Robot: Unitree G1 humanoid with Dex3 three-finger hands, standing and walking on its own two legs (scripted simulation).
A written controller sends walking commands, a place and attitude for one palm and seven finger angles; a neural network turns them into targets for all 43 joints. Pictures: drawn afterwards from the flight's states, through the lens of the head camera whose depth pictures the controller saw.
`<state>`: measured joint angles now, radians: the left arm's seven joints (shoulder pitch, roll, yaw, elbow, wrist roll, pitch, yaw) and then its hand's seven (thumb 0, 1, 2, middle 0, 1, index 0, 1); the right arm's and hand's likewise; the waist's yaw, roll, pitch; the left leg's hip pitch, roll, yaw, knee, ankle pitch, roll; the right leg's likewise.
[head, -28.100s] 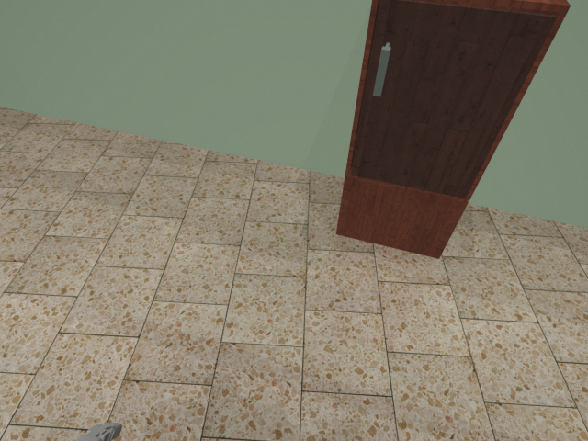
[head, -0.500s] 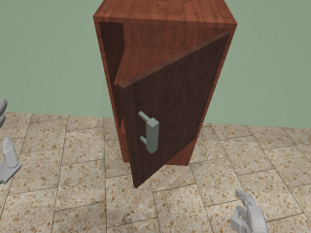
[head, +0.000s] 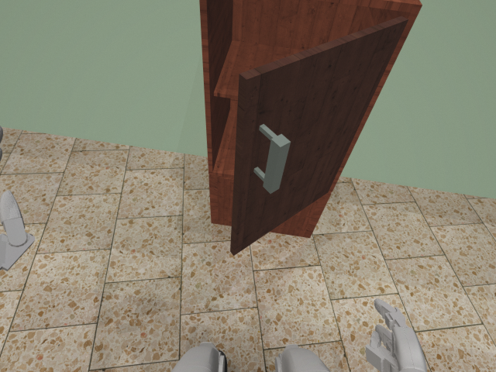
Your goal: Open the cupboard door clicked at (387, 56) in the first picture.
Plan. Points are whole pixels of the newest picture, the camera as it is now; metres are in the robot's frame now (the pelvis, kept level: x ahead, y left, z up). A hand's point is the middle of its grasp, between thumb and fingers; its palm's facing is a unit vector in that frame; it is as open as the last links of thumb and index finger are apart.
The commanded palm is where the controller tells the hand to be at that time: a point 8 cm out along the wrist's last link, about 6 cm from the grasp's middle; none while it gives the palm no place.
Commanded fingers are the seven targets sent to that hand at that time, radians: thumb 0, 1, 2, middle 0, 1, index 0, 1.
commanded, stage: stop stepping back and stand still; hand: left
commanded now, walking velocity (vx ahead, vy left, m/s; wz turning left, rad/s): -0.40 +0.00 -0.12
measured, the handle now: (268, 159) +0.47 -0.01 +0.06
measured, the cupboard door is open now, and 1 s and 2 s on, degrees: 45 45 45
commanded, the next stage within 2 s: let the arm hang, fingers relaxed in 1.82 s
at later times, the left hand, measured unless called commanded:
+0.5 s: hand out of the picture +0.13 +0.24 +0.20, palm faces +0.36 -0.84 -0.41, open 7.4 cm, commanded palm +0.08 +0.27 +0.20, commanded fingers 0.00 0.90 0.90 -0.20 -0.30 -0.20 -0.30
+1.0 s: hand out of the picture +0.06 +0.21 +0.19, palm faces +0.35 -0.81 -0.47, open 7.4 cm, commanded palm +0.01 +0.25 +0.20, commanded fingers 0.00 0.90 0.90 -0.20 -0.30 -0.20 -0.30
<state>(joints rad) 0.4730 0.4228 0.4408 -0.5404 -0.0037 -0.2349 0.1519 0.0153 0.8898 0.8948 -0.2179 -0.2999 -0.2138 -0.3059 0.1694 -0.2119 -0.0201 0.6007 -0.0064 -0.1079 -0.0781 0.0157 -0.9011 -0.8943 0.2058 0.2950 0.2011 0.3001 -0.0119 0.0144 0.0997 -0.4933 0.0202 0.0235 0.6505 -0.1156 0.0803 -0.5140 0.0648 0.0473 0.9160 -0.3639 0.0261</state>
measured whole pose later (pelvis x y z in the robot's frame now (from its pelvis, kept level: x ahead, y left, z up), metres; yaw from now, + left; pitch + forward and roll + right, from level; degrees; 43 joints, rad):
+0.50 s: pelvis -0.11 -0.01 +0.00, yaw -9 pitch -1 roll +0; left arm 0.48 0.45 0.48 -0.48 -0.06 -0.20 0.15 0.01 0.89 0.89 -0.22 -0.30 -0.22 -0.31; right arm 0.24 -0.21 0.02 0.68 0.01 -0.14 -0.08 0.02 -0.90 -0.89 0.21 0.30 0.20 0.30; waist -0.01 -0.05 -0.04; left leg -0.42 -0.02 0.08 0.63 -0.21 0.07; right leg -0.20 0.01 0.01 0.86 -0.55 -0.01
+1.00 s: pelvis -0.17 -0.02 +0.03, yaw -8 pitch +0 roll +4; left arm 0.49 0.35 0.38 -0.27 -0.01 -0.23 0.15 0.01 0.89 0.90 -0.21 -0.30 -0.21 -0.31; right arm 0.28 -0.26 -0.03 0.70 0.00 -0.16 -0.10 0.02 -0.90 -0.89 0.20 0.29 0.20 0.30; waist 0.00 0.01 -0.08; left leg -0.33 0.03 0.07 0.70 -0.32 0.02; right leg -0.26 -0.03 -0.09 0.42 -0.17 -0.07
